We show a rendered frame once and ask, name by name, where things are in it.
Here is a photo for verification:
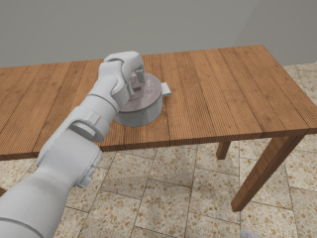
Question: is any left robot forearm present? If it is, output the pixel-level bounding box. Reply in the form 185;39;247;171
36;57;132;168

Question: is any lid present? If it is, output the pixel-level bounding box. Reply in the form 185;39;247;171
118;71;162;114

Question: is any pot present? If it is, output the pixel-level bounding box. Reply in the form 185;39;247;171
114;82;171;127

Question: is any left robot upper arm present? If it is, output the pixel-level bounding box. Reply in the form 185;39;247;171
0;128;103;238

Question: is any left robot hand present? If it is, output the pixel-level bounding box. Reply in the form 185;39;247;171
103;51;146;97

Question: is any table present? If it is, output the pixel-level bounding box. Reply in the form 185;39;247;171
0;45;317;212

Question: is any knob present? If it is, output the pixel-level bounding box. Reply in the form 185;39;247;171
130;76;142;92

